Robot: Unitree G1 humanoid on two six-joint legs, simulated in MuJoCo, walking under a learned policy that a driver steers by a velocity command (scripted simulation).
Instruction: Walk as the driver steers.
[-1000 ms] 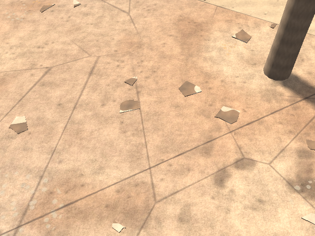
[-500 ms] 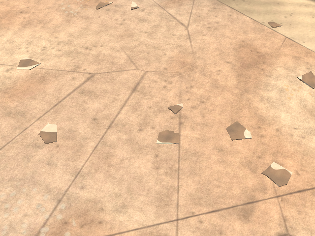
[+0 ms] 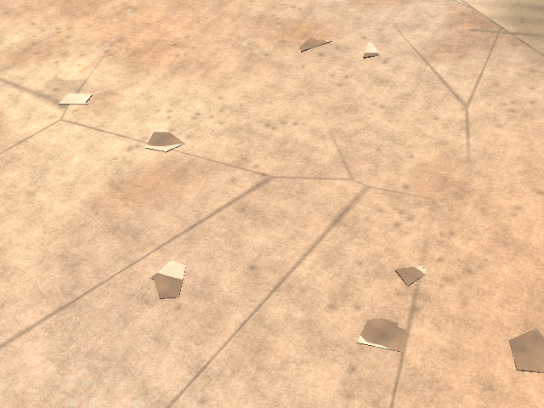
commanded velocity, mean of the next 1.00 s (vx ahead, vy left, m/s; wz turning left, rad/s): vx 0.14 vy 0.00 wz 0.03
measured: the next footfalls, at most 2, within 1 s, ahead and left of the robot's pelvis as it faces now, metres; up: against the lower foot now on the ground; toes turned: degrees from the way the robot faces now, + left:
left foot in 0.14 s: +0.19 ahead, +0.10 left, +0.00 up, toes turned +0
right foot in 0.46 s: +0.12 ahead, -0.11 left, +0.00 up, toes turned +0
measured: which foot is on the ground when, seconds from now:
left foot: up 0.00-0.12, down 0.14-1.00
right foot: down 0.00-0.16, up 0.18-0.44, down 0.46-0.96, up 0.98-1.00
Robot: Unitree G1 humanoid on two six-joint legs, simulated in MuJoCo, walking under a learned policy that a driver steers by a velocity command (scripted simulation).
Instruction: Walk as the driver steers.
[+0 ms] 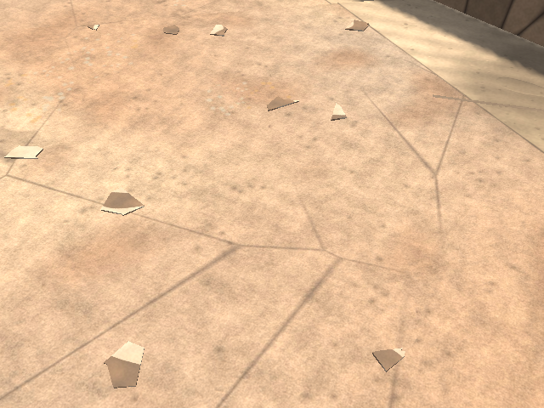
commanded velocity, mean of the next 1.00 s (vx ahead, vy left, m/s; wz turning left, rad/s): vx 0.47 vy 0.00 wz -0.42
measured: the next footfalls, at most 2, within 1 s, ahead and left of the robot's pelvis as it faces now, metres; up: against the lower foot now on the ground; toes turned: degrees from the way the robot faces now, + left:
right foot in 0.44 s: +0.37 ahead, -0.09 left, +0.00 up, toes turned -14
left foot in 1.00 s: +0.74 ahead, -0.05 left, +0.00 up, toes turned -30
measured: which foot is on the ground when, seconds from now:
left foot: down 0.00-0.42, up 0.44-0.98, down 1.00-1.00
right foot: up 0.00-0.42, down 0.44-1.00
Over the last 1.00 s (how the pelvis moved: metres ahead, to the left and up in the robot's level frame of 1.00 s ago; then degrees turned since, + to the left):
0.17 0.03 -0.02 0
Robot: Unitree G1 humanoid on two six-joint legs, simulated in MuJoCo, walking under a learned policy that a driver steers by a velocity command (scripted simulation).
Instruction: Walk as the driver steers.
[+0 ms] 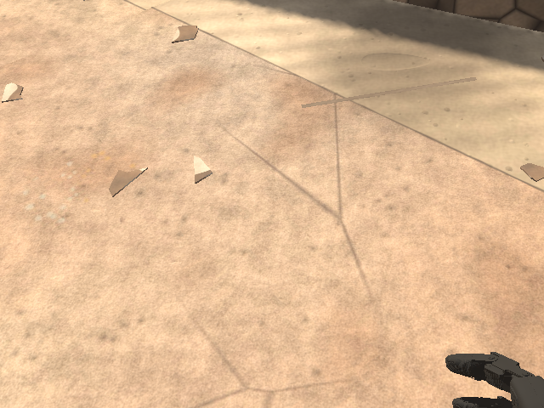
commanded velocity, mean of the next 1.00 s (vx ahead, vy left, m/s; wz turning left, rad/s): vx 0.43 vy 0.00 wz -0.15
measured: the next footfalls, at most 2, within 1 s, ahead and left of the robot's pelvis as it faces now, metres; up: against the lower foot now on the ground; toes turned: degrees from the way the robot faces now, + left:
right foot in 0.50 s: +0.38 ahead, -0.14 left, +0.00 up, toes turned -15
left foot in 0.96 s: +0.63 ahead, -0.01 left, +0.00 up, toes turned -3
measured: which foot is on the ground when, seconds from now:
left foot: down 0.00-0.52, up 0.54-0.94, down 0.96-1.00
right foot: down 0.00-0.00, up 0.02-0.48, down 0.50-0.98, up 1.00-1.00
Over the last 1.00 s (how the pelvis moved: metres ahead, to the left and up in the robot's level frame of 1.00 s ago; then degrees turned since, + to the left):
0.54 -0.08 -0.01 -29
